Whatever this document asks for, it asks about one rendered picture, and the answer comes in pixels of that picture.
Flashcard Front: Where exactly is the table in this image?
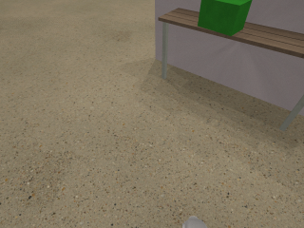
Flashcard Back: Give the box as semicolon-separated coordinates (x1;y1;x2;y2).
158;8;304;131

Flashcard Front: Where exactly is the robot right thigh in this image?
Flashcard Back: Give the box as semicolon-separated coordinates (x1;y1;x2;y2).
182;218;207;228

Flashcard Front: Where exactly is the carton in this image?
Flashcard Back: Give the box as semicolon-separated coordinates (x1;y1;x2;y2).
198;0;253;36

